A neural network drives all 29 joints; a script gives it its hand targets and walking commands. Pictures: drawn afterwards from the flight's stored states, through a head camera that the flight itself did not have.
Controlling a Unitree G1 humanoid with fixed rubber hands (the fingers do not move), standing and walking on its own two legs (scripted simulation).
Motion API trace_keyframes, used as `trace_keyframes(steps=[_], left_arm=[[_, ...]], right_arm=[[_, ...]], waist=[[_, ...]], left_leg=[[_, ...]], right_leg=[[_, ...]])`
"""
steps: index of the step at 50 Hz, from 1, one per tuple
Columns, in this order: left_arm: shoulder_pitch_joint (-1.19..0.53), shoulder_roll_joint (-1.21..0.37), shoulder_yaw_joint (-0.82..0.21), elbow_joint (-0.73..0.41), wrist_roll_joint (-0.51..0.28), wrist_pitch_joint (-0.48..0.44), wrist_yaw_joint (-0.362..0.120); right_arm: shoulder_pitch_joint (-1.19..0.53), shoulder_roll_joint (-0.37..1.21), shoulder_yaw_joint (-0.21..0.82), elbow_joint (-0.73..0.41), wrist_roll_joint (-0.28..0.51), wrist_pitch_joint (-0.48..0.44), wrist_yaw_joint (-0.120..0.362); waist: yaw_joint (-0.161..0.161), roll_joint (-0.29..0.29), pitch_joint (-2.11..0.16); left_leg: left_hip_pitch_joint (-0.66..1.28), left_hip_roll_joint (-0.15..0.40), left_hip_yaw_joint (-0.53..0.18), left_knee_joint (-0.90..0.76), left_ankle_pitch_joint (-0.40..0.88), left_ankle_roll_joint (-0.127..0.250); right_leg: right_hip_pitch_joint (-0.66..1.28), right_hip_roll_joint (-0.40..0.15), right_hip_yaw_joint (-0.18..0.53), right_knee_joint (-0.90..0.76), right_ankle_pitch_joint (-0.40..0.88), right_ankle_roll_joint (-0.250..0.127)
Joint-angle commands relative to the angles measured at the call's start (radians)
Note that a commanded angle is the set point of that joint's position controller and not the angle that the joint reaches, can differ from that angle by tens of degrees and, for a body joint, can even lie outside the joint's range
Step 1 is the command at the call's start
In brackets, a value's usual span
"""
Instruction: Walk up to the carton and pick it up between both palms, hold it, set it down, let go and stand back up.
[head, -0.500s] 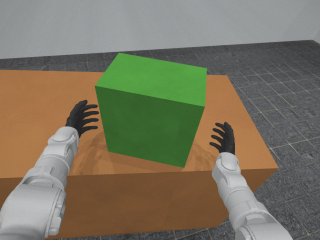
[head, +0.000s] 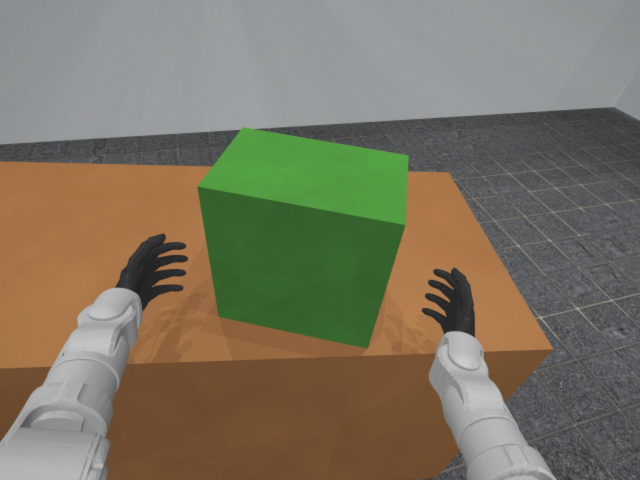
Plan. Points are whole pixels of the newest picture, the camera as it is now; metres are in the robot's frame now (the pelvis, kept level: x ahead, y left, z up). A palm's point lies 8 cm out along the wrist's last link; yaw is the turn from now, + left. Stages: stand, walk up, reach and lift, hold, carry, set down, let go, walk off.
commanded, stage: set down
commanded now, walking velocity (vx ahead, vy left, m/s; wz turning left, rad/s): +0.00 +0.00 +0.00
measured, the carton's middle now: (307, 241) +0.47 -0.03 +0.06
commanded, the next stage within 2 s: none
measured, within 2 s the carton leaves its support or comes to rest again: neither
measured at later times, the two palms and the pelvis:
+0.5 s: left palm (114, 342) +0.32 +0.23 +0.04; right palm (474, 383) +0.23 -0.20 +0.05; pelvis +0.01 +0.00 +0.00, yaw +0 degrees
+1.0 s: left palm (68, 420) +0.24 +0.26 +0.03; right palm (481, 427) +0.18 -0.19 +0.04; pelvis +0.01 +0.00 +0.00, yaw +0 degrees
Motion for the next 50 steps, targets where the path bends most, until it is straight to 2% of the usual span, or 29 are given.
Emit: trace_keyframes(steps=[1,6,9,10,11,12,14,15,17,20,21,24,25,26,27,29,30,32,33,34,35,36,38,39,42,44,48,49,50], left_arm=[[-0.244,0.259,0.162,-0.398,0.013,-0.021,-0.028],[-0.206,0.264,0.158,-0.508,-0.012,0.005,-0.024],[-0.075,0.255,0.183,-0.563,-0.005,0.025,-0.03],[0.001,0.251,0.184,-0.668,-0.003,0.041,-0.03],[-0.092,0.263,0.176,-0.681,-0.015,0.041,-0.02],[-0.133,0.268,0.17,-0.62,-0.026,0.051,-0.019],[0.008,0.272,0.199,-0.64,-0.017,0.063,-0.034],[0.043,0.29,0.209,-0.714,-0.019,0.07,-0.033],[0.054,0.302,0.222,-0.778,-0.006,0.084,-0.032],[0.192,0.275,0.232,-0.839,-0.002,0.103,-0.023],[0.131,0.286,0.222,-0.829,-0.009,0.111,-0.027],[0.252,0.271,0.228,-0.932,-0.016,0.13,-0.03],[0.224,0.274,0.22,-0.887,-0.02,0.136,-0.036],[0.289,0.273,0.237,-0.976,-0.02,0.133,-0.028],[0.233,0.281,0.231,-0.95,-0.02,0.132,-0.024],[0.38,0.28,0.241,-1.051,-0.017,0.138,-0.021],[0.307,0.283,0.222,-1.003,-0.028,0.136,-0.018],[0.372,0.295,0.222,-1.021,-0.047,0.139,-0.021],[0.384,0.304,0.242,-1.039,-0.047,0.13,-0.016],[0.383,0.314,0.232,-1.016,-0.055,0.127,-0.018],[0.461,0.308,0.244,-1.116,-0.053,0.13,-0.012],[0.466,0.318,0.232,-1.095,-0.063,0.139,-0.017],[0.532,0.297,0.23,-1.132,-0.068,0.141,-0.015],[0.502,0.311,0.234,-1.115,-0.07,0.138,-0.02],[0.603,0.32,0.25,-1.222,-0.07,0.142,-0.016],[0.57,0.324,0.241,-1.202,-0.083,0.129,-0.014],[0.695,0.317,0.262,-1.248,-0.084,0.129,-0.014],[0.681,0.314,0.255,-1.238,-0.088,0.127,-0.015],[0.763,0.296,0.257,-1.276,-0.082,0.119,-0.013]], right_arm=[[-0.149,-0.076,0.048,-0.426,0.086,-0.038,-0.007],[-0.105,-0.096,0.041,-0.538,0.087,-0.023,0.003],[0.033,-0.085,0.066,-0.59,0.087,-0.017,0.001],[0.097,-0.089,0.082,-0.668,0.103,-0.023,0.001],[0.005,-0.129,0.048,-0.669,0.097,-0.008,0.009],[-0.041,-0.127,0.039,-0.66,0.092,0.014,0.015],[0.12,-0.096,0.079,-0.721,0.09,0.031,0.006],[0.144,-0.093,0.07,-0.775,0.08,0.036,-0.001],[0.182,-0.102,0.093,-0.778,0.093,0.054,0.006],[0.286,-0.105,0.083,-0.876,0.076,0.079,0.013],[0.245,-0.103,0.083,-0.863,0.077,0.098,0.01],[0.365,-0.071,0.109,-0.948,0.061,0.112,0.012],[0.329,-0.084,0.099,-0.959,0.057,0.128,0.01],[0.398,-0.082,0.092,-1.02,0.055,0.131,0.014],[0.355,-0.089,0.082,-1.007,0.05,0.145,0.019],[0.479,-0.078,0.098,-1.077,0.057,0.158,0.02],[0.396,-0.1,0.065,-1.055,0.045,0.181,0.021],[0.449,-0.08,0.065,-1.108,0.029,0.214,0.024],[0.462,-0.075,0.081,-1.126,0.028,0.227,0.027],[0.452,-0.07,0.061,-1.126,0.025,0.244,0.025],[0.524,-0.067,0.074,-1.181,0.018,0.25,0.025],[0.531,-0.067,0.076,-1.168,0.027,0.263,0.017],[0.576,-0.067,0.069,-1.181,0.029,0.274,0.024],[0.562,-0.053,0.069,-1.171,0.015,0.288,0.019],[0.656,-0.049,0.079,-1.249,0.018,0.301,0.02],[0.641,-0.047,0.079,-1.224,0.01,0.309,0.023],[0.734,-0.06,0.082,-1.29,0.012,0.304,0.021],[0.727,-0.048,0.077,-1.269,-0.004,0.298,0.023],[0.793,-0.049,0.081,-1.293,0.011,0.292,0.025]], waist=[[0.091,0.113,-0.243],[0.094,0.126,-0.238],[0.122,0.132,-0.201],[0.13,0.127,-0.224],[0.115,0.162,-0.224],[0.114,0.144,-0.201],[0.141,0.105,-0.178],[0.137,0.095,-0.192],[0.148,0.141,-0.158],[0.164,0.128,-0.137],[0.154,0.143,-0.118],[0.165,0.142,-0.096],[0.161,0.124,-0.079],[0.182,0.124,-0.088],[0.183,0.151,-0.074],[0.203,0.148,-0.051],[0.18,0.154,-0.036],[0.185,0.139,-0.009],[0.205,0.126,-0.005],[0.195,0.12,0.008],[0.219,0.128,-0.006],[0.203,0.128,0.015],[0.21,0.136,0.055],[0.198,0.125,0.067],[0.211,0.148,0.063],[0.202,0.151,0.087],[0.215,0.138,0.094],[0.203,0.124,0.09],[0.216,0.14,0.102]], left_leg=[[0.131,-0.009,0.08,-0.063,0.234,-0.016],[0.141,-0.004,0.076,-0.053,0.275,-0.021],[0.16,-0.002,0.078,-0.056,0.294,-0.021],[0.197,-0.002,0.076,-0.049,0.351,-0.027],[0.185,0.009,0.072,-0.05,0.344,-0.037],[0.146,0.012,0.072,-0.053,0.278,-0.023],[0.141,-0.002,0.085,-0.069,0.249,-0.009],[0.149,-0.003,0.083,-0.073,0.247,-0.006],[0.163,0.001,0.085,-0.077,0.289,-0.014],[0.168,0.003,0.085,-0.097,0.252,-0.012],[0.145,0.001,0.084,-0.089,0.248,-0.016],[0.152,0.004,0.081,-0.098,0.244,-0.01],[0.128,0.005,0.08,-0.098,0.209,-0.007],[0.139,0.01,0.074,-0.11,0.205,-0.009],[0.106,0.009,0.082,-0.11,0.181,-0.01],[0.133,0.011,0.083,-0.124,0.198,-0.014],[0.095,0.015,0.08,-0.124,0.135,-0.012],[0.074,0.017,0.08,-0.145,0.084,-0.005],[0.056,0.016,0.085,-0.154,0.057,0.004],[0.037,0.015,0.083,-0.157,0.012,0.007],[0.057,0.022,0.087,-0.166,0.027,0.006],[0.049,0.019,0.087,-0.164,0.035,-0.001],[0.048,0.026,0.083,-0.172,0.012,-0.007],[0.02,0.029,0.082,-0.171,-0.021,-0.001],[0.027,0.035,0.086,-0.188,0.004,-0.007],[-0.014,0.037,0.08,-0.181,-0.018,-0.001],[-0.002,0.038,0.078,-0.176,0.037,-0.017],[-0.011,0.037,0.078,-0.171,0.031,-0.013],[0.024,0.04,0.072,-0.176,0.067,-0.02]], right_leg=[[0.296,0.028,-0.018,0.041,0.141,-0.04],[0.252,0.031,-0.017,0.036,0.106,-0.049],[0.259,0.024,-0.016,0.032,0.118,-0.051],[0.278,0.031,-0.009,0.03,0.15,-0.049],[0.224,0.036,-0.024,0.034,0.093,-0.057],[0.195,0.031,-0.025,0.033,0.044,-0.061],[0.268,0.017,-0.008,0.017,0.075,-0.054],[0.286,0.015,-0.007,0.024,0.087,-0.05],[0.261,0.013,-0.001,0.022,0.086,-0.054],[0.271,0.015,-0.007,0.009,0.064,-0.058],[0.244,0.012,-0.004,0.017,0.038,-0.06],[0.275,0.003,0.005,0.014,0.065,-0.057],[0.253,0.003,0.002,0.012,0.03,-0.06],[0.268,0.007,-0.002,0.014,0.018,-0.063],[0.257,0.003,0.0,0.017,-0.006,-0.063],[0.282,0.002,0.003,0.006,0.023,-0.064],[0.256,-0.003,0.006,0.013,-0.033,-0.067],[0.267,-0.013,0.007,0.003,-0.062,-0.068],[0.282,-0.018,0.02,0.002,-0.081,-0.065],[0.266,-0.022,0.024,0.002,-0.119,-0.067],[0.294,-0.019,0.024,0.002,-0.087,-0.067],[0.297,-0.023,0.03,-0.001,-0.073,-0.064],[0.278,-0.015,0.026,-0.002,-0.09,-0.069],[0.284,-0.023,0.036,-0.003,-0.108,-0.07],[0.323,-0.024,0.038,-0.004,-0.075,-0.069],[0.302,-0.022,0.036,0.008,-0.093,-0.073],[0.335,-0.017,0.039,0.005,-0.048,-0.067],[0.321,-0.019,0.043,0.005,-0.048,-0.066],[0.326,-0.016,0.041,-0.003,-0.028,-0.067]])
